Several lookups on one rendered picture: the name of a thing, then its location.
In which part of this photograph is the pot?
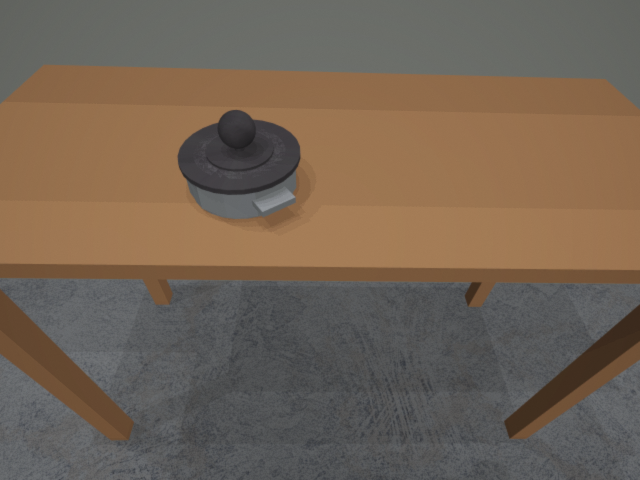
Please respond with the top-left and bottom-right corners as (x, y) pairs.
(186, 170), (296, 219)

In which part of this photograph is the lid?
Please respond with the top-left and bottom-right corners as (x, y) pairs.
(178, 120), (300, 195)

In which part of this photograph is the table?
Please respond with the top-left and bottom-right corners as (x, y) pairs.
(0, 65), (640, 440)

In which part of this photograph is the knob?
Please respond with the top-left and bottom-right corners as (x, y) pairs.
(218, 110), (256, 149)

